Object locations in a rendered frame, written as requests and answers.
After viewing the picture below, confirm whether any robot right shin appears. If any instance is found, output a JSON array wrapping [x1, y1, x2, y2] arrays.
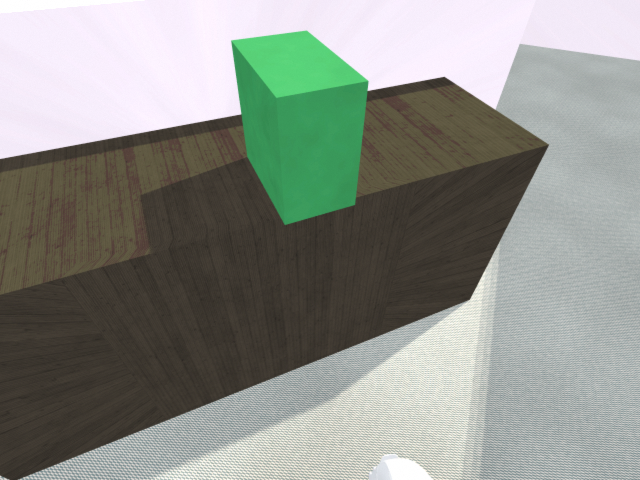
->
[[380, 454, 398, 463]]

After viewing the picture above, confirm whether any carton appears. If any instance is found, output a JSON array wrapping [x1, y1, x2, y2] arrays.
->
[[231, 31, 369, 225]]

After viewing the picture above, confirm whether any pedestal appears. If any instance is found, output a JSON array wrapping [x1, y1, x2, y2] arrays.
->
[[0, 77, 549, 480]]

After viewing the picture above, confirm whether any robot right thigh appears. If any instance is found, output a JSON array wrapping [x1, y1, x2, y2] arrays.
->
[[369, 458, 433, 480]]

